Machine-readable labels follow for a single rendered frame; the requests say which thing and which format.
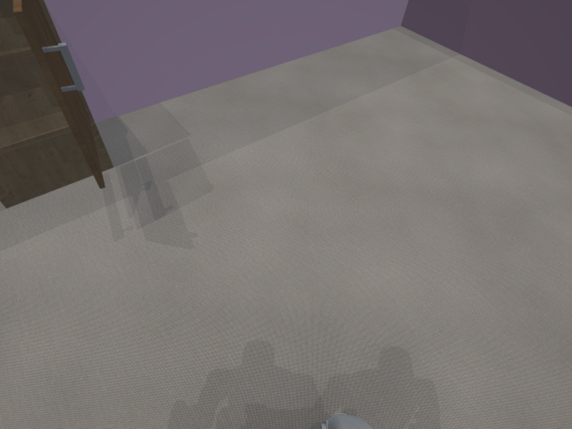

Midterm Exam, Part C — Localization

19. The handle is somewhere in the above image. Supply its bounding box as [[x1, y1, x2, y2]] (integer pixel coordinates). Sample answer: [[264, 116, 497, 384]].
[[42, 43, 85, 92]]

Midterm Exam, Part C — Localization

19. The cupboard door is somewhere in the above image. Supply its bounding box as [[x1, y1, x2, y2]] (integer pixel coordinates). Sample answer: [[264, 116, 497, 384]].
[[13, 0, 105, 189]]

